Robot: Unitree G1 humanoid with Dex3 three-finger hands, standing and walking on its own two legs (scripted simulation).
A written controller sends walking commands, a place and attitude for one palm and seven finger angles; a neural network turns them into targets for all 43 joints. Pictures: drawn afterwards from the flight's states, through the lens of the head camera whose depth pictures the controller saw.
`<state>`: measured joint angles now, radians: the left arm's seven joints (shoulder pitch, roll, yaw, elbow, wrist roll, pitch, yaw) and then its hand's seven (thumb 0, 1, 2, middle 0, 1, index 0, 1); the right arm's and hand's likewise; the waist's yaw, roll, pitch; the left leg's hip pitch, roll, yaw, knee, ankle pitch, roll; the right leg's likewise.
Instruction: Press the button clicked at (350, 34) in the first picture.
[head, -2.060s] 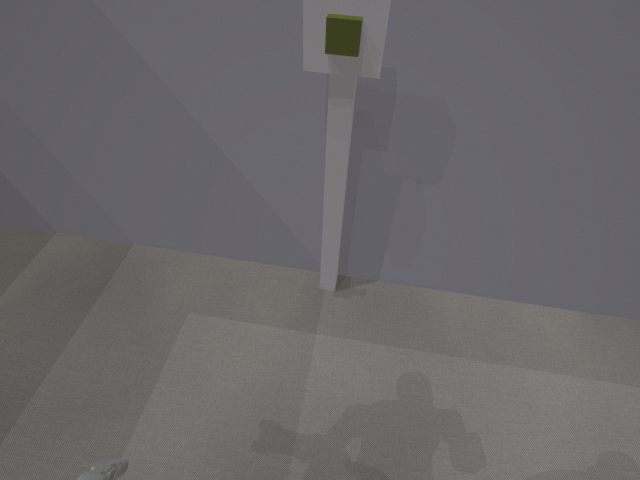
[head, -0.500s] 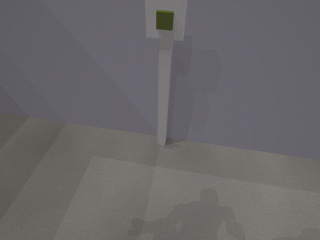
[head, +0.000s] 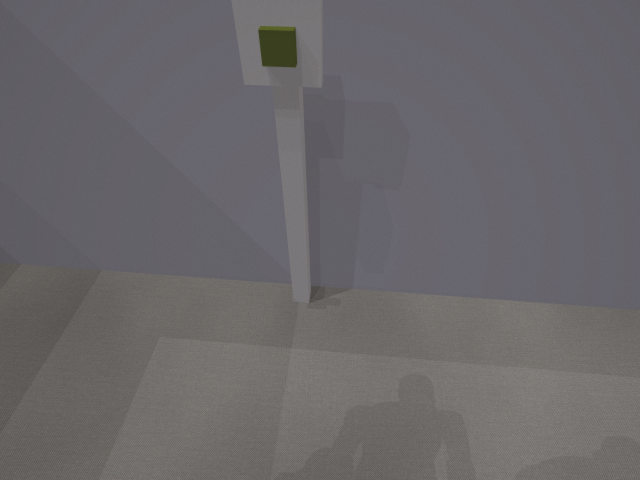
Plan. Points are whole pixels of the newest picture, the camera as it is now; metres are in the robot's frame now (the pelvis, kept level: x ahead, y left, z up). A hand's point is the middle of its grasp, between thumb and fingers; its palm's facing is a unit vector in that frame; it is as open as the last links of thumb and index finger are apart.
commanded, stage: take the last steps up to it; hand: left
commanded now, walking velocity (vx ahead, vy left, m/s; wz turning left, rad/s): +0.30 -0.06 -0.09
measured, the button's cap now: (278, 46) +0.84 +0.14 +0.19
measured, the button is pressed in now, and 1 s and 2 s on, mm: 0 0 0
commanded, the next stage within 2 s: come to a stop and stand still in 0.74 s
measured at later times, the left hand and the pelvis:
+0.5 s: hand out of the picture +0.12 +0.20 -0.18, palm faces +0.01 -0.99 -0.12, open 7.4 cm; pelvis +0.18 +0.04 +0.00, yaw -4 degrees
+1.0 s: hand (268, 312) +0.45 +0.14 -0.16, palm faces -0.08 -0.98 -0.18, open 7.3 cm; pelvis +0.34 -0.02 +0.00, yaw -3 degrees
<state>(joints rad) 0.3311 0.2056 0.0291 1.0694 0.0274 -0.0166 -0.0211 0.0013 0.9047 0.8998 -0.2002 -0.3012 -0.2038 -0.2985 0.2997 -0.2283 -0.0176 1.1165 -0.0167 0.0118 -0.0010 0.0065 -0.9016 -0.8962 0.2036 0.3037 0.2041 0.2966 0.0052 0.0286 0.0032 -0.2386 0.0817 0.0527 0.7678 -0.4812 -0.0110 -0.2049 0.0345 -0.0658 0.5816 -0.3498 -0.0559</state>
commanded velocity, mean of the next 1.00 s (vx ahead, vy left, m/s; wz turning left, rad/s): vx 0.13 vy -0.03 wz -0.03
